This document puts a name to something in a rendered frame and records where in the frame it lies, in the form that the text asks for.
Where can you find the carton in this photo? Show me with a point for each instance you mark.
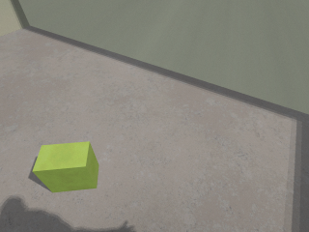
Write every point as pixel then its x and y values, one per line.
pixel 67 166

